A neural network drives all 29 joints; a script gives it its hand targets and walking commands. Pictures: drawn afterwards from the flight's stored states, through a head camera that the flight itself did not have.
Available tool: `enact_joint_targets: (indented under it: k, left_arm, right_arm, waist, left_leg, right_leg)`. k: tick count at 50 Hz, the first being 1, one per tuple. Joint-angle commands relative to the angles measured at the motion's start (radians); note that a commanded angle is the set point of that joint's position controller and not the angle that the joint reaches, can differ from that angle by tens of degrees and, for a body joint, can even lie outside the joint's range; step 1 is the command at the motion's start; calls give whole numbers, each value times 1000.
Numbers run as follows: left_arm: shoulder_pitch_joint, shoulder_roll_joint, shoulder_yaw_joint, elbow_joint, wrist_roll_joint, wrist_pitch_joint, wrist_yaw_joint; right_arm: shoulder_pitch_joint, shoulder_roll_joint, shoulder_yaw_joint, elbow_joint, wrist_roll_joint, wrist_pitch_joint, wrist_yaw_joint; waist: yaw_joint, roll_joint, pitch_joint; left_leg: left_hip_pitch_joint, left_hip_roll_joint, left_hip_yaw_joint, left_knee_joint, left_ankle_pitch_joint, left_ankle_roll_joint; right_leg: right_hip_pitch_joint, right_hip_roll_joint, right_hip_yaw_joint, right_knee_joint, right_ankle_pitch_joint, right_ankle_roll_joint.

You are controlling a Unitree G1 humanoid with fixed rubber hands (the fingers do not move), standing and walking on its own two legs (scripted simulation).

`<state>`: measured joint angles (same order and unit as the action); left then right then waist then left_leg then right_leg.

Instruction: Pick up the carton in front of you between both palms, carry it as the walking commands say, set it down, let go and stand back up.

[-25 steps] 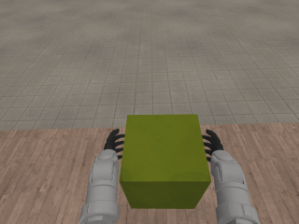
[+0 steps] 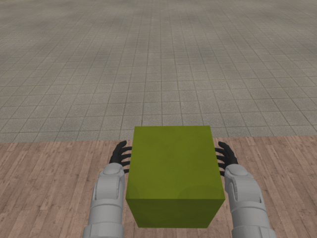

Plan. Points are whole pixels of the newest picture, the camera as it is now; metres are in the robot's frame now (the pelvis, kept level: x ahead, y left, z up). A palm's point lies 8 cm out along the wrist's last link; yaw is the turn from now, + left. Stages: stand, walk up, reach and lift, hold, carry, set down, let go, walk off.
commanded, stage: reach and lift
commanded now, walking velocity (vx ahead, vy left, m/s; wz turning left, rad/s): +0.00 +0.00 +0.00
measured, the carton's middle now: (172, 179) +0.30 +0.00 -0.04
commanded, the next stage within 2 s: hold in 0.18 s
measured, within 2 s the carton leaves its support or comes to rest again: neither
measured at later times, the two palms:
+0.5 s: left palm (113, 170) +0.27 +0.15 +0.05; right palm (233, 171) +0.27 -0.15 +0.05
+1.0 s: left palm (113, 168) +0.28 +0.15 +0.05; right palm (233, 169) +0.28 -0.15 +0.05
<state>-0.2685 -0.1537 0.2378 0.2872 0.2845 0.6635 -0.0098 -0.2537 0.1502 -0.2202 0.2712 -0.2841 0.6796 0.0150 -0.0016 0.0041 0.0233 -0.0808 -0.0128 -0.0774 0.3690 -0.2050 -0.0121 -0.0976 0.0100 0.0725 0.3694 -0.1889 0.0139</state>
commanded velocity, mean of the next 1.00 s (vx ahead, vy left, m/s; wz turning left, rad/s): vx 0.01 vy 0.00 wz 0.00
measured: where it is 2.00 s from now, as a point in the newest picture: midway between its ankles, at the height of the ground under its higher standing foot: (164, 219)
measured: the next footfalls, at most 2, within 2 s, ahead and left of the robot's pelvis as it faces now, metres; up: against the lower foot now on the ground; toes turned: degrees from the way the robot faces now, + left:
right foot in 1.42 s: +0.17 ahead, -0.09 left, +0.00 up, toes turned -8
left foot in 1.78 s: +0.48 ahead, +0.15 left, +0.00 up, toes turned +15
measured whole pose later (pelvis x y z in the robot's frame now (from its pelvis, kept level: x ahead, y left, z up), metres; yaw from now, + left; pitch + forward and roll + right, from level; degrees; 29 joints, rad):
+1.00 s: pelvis -0.01 +0.00 +0.00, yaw +0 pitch -8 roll +0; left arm -0.27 -0.15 0.23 0.22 0.28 0.75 -0.02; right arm -0.26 0.15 -0.21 0.21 -0.28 0.77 0.02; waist 0.00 0.01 0.04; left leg -0.03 -0.01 -0.08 0.36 -0.20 -0.01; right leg -0.05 0.01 0.07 0.36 -0.18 0.01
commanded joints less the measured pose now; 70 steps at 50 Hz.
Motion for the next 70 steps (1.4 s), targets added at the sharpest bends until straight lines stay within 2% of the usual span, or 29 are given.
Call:
enact_joint_targets:
  k: [1, 9, 14, 20, 30, 39, 50, 51, 52, 53, 54, 55, 57, 58, 59, 60, 61, 62, 63, 64, 65, 66, 68, 69, 70]
  left_arm:
    - [-415, -931, -528, -40, -236, -17, -232]
    - [-422, -929, -544, -68, -246, 4, -229]
    - [-396, -924, -596, -151, -279, 42, -221]
    - [-411, -878, -541, -110, -248, 76, -220]
    - [-513, -917, -537, -73, -249, 65, -233]
    - [-509, -915, -529, -62, -245, 64, -234]
    - [-449, -900, -544, -108, -255, 68, -228]
    - [-488, -901, -567, -122, -276, 74, -225]
    - [-475, -898, -561, -114, -284, 79, -223]
    - [-476, -901, -581, -139, -295, 81, -219]
    - [-495, -907, -605, -169, -308, 85, -214]
    - [-510, -908, -629, -200, -317, 90, -207]
    - [-482, -910, -667, -256, -332, 112, -189]
    - [-466, -908, -689, -291, -342, 127, -179]
    - [-464, -905, -714, -331, -354, 146, -170]
    - [-465, -899, -732, -362, -365, 166, -161]
    - [-457, -893, -752, -395, -381, 188, -152]
    - [-455, -889, -775, -436, -397, 210, -143]
    - [-447, -875, -796, -467, -412, 235, -133]
    - [-457, -866, -812, -504, -428, 258, -124]
    - [-449, -861, -825, -530, -444, 278, -114]
    - [-408, -853, -832, -552, -457, 297, -101]
    - [-322, -843, -837, -617, -472, 338, -65]
    - [-280, -834, -831, -646, -470, 357, -44]
    - [-214, -822, -816, -663, -466, 379, -22]
  right_arm:
    - [-445, 926, 527, -65, 238, -36, 222]
    - [-456, 916, 542, -91, 249, -16, 220]
    - [-438, 911, 603, -176, 285, 21, 211]
    - [-443, 865, 537, -130, 251, 57, 209]
    - [-550, 901, 540, -99, 259, 48, 223]
    - [-544, 904, 532, -84, 252, 47, 222]
    - [-482, 894, 547, -127, 263, 52, 213]
    - [-527, 899, 563, -131, 280, 58, 212]
    - [-520, 898, 566, -131, 291, 61, 211]
    - [-525, 898, 588, -164, 307, 63, 209]
    - [-539, 899, 608, -194, 319, 67, 207]
    - [-559, 900, 629, -227, 332, 73, 202]
    - [-552, 903, 678, -279, 365, 94, 194]
    - [-542, 907, 706, -311, 385, 108, 189]
    - [-538, 911, 733, -343, 401, 125, 183]
    - [-545, 914, 751, -374, 412, 144, 177]
    - [-532, 906, 763, -399, 417, 165, 167]
    - [-489, 890, 769, -415, 416, 187, 153]
    - [-435, 877, 761, -429, 409, 208, 138]
    - [-402, 861, 742, -458, 396, 228, 117]
    - [-386, 850, 738, -502, 395, 251, 97]
    - [-359, 842, 749, -544, 401, 273, 77]
    - [-302, 821, 767, -636, 418, 315, 41]
    - [-273, 806, 765, -677, 423, 337, 24]
    - [-229, 797, 769, -705, 432, 362, 8]
  waist:
    - [1, -3, -271]
    - [1, -1, -253]
    - [3, -1, -288]
    - [-1, 0, -154]
    - [0, -1, -191]
    - [1, -1, -202]
    - [-1, -3, -217]
    - [3, -22, -278]
    - [2, -30, -281]
    - [3, -30, -256]
    - [3, -46, -229]
    - [6, -65, -217]
    - [10, -111, -276]
    - [10, -133, -299]
    - [9, -129, -309]
    - [10, -117, -309]
    - [10, -50, -299]
    - [-5, 108, -291]
    - [-18, 247, -264]
    - [-25, 260, -214]
    - [-28, 201, -213]
    - [-29, 158, -250]
    - [-28, 155, -314]
    - [-20, 158, -336]
    - [-7, 136, -365]
  left_leg:
    - [46, -94, 10, -41, 260, 1]
    - [46, -93, 11, -47, 226, 2]
    - [82, -91, 5, -56, 284, -1]
    - [26, -86, 14, -81, 109, 5]
    - [18, -81, 17, -67, 43, 11]
    - [31, -82, 18, -67, 76, 8]
    - [57, -87, 15, -68, 168, 4]
    - [-50, 108, 18, 27, 51, 21]
    - [-92, 94, -10, 15, -161, 24]
    - [-156, 76, -8, 15, -358, 22]
    - [-215, 64, -2, 32, -457, 16]
    - [-257, 58, 14, 74, -428, 12]
    - [-261, 18, 97, 197, -240, 0]
    - [-251, -1, 134, 180, -200, 1]
    - [-219, -4, 148, 127, -203, 6]
    - [-158, 9, 139, 74, -216, 13]
    - [-100, 63, 59, 12, -270, 28]
    - [-20, 187, -134, -60, -348, 77]
    - [85, 300, -325, -127, -297, 143]
    - [139, 347, -406, -138, -153, 204]
    - [159, 347, -380, -117, -27, 227]
    - [175, 336, -314, -94, 63, 221]
    - [149, 271, -152, -47, 172, 171]
    - [99, 236, -69, -12, 155, 142]
    - [-18, 204, 12, 42, 118, 114]
  right_leg:
    - [115, 95, -6, -29, 252, -2]
    - [113, 95, -7, -36, 213, -4]
    - [149, 94, -2, -45, 269, 0]
    - [104, 89, -9, -72, 98, -7]
    - [94, 84, -16, -55, 33, -9]
    - [105, 86, -15, -55, 66, -6]
    - [132, 89, -9, -57, 165, -2]
    - [23, -112, -24, 28, 35, -16]
    - [-15, -104, 13, -3, -188, -29]
    - [-73, -103, 35, -35, -406, -37]
    - [-101, -112, 63, -54, -522, -44]
    - [-102, -132, 90, -61, -524, -53]
    - [-89, -185, 160, -93, -449, -89]
    - [-88, -202, 172, -94, -428, -105]
    - [-110, -198, 151, -78, -428, -110]
    - [-164, -182, 110, -35, -432, -102]
    - [-235, -136, 35, 53, -406, -75]
    - [-363, -73, -72, 235, -338, -38]
    - [-532, -26, -158, 388, -289, -11]
    - [-653, -31, -172, 381, -341, -9]
    - [-667, -46, -159, 372, -364, -14]
    - [-634, -44, -166, 323, -346, -18]
    - [-496, 4, -228, 203, -207, -16]
    - [-383, 21, -265, 117, -134, -15]
    - [-182, 30, -294, 36, -52, -16]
